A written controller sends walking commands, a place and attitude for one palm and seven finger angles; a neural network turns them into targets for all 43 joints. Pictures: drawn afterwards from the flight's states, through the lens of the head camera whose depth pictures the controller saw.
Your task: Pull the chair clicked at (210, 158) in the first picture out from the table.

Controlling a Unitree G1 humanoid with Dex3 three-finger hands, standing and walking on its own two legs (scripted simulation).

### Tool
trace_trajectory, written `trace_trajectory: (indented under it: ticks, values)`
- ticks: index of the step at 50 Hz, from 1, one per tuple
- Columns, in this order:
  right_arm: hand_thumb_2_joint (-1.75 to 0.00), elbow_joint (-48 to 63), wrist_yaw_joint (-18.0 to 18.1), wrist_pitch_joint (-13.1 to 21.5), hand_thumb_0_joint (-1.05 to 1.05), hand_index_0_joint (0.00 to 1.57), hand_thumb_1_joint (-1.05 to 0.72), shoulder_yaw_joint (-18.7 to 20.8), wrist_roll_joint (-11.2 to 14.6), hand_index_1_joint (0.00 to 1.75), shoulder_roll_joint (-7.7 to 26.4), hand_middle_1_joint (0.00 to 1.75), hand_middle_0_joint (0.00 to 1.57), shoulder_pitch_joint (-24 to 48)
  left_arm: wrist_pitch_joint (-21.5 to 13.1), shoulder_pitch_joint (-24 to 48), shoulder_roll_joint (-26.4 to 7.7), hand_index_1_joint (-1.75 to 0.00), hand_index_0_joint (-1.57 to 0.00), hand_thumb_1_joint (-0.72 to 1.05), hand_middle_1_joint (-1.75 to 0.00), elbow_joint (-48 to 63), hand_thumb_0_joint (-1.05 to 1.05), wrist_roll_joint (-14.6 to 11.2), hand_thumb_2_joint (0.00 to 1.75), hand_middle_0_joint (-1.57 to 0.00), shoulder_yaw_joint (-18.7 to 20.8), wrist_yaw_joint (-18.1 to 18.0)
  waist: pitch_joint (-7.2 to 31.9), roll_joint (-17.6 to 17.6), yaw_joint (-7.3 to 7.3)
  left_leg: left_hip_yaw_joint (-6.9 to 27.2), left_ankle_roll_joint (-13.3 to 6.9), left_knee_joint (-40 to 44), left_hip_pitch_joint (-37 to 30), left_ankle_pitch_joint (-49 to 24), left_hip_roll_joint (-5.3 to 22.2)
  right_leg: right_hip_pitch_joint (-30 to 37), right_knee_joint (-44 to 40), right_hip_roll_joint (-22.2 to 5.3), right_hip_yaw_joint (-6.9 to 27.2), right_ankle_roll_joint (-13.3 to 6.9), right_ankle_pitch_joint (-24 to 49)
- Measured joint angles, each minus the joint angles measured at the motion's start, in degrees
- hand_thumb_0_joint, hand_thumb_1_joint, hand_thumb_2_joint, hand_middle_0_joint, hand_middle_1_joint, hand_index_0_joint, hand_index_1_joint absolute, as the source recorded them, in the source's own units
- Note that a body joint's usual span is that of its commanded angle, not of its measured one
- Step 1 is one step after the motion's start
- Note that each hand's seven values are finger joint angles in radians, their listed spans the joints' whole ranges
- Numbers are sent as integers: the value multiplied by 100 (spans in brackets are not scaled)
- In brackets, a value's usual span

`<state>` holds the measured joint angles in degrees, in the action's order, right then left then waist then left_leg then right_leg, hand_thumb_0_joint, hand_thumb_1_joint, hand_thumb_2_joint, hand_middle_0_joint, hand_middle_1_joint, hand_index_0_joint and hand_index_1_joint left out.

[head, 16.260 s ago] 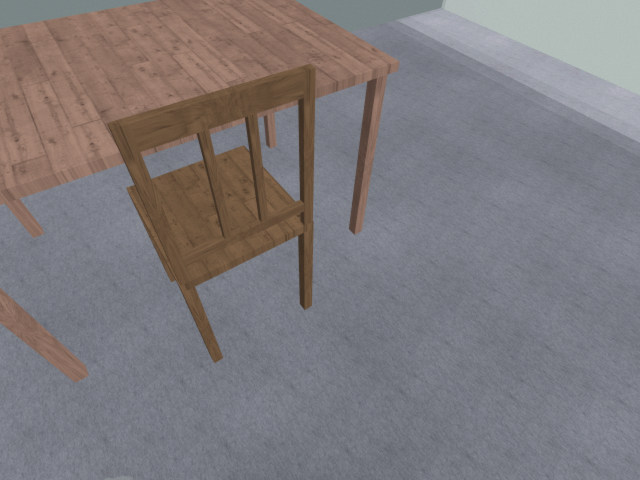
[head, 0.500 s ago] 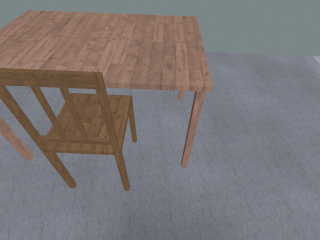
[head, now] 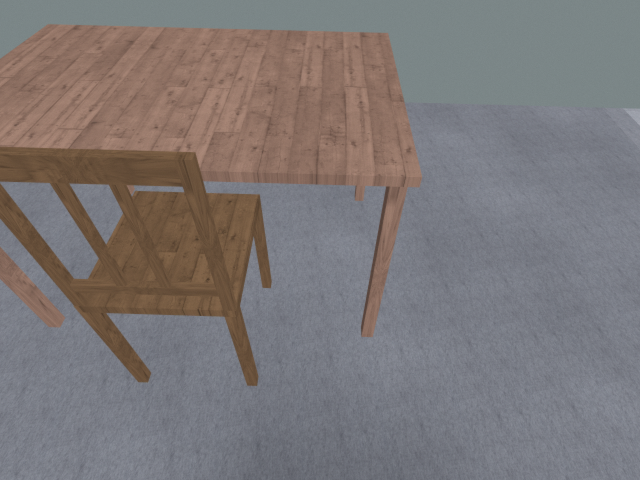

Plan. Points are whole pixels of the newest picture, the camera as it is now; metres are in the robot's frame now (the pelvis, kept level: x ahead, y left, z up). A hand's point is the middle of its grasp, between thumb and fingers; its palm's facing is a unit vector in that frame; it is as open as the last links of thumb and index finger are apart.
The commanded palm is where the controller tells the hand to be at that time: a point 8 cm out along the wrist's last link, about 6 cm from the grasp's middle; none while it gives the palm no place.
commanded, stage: look again from close up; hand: left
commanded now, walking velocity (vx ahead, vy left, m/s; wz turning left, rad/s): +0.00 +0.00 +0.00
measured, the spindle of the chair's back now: (94, 238) +0.53 +0.47 -0.09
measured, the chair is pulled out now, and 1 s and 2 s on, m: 0.00 0.00 0.00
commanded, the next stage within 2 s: shuffle to correct the standing spot in 0.66 s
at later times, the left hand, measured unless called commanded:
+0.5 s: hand out of the picture -0.01 +0.16 -0.18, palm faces +0.04 -0.98 -0.17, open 7.4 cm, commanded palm none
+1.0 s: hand out of the picture +0.00 +0.16 -0.18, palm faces +0.07 -0.98 -0.16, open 7.4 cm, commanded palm none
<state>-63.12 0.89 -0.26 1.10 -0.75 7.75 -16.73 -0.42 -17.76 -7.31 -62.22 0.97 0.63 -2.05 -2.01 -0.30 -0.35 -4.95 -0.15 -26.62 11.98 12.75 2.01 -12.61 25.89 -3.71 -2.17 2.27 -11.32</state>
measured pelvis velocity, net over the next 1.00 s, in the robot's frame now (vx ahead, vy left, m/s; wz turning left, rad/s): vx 0.03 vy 0.00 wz -0.01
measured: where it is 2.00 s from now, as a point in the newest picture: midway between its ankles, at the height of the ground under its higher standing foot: outside the picture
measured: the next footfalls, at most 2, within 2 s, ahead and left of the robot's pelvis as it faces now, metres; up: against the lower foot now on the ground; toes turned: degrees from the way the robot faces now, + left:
right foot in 1.32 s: +0.16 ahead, -0.09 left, +0.00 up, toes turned -9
right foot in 1.82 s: +0.13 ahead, -0.10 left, +0.00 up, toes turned -2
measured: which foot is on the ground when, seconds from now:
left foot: down 0.00-1.00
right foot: down 0.00-1.00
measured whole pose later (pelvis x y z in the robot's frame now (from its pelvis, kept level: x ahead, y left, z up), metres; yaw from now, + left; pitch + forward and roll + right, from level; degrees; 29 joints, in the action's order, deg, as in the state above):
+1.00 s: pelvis +0.03 +0.00 +0.00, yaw +0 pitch -1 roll +0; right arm -63.5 0.6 -0.9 1.4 -1.4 8.6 -20.0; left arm -0.1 -20.9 -6.7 -62.5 1.4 1.8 -1.2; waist 0.2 -0.5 0.5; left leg -4.7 -0.7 -31.1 12.6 17.6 2.4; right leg -12.8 29.1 -3.3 -1.9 1.9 -15.5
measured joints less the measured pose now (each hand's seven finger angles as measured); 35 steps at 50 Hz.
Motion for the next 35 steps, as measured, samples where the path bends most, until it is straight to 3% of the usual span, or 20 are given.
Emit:
trace_trajectory:
  ticks: [35]
  values:
    - [-90,-77,26,27,0,19,-91,-29,-3,30,-21,30,20,-54,-2,-93,30,-30,-20,90,-30,-127,0,2,90,-20,-5,8,4,14,22,-32,9,137,-115,-4,-2,79,-91,6,27,-1,-8]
